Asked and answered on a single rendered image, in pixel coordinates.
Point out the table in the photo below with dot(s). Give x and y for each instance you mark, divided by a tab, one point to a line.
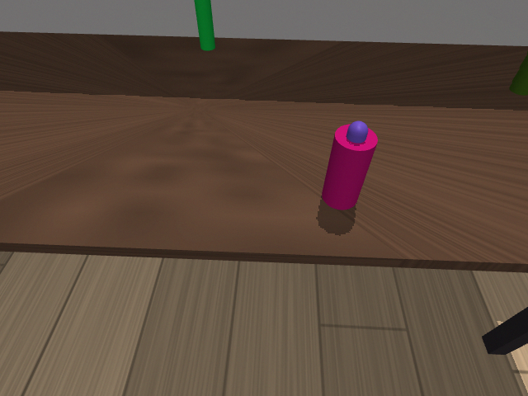
149	146

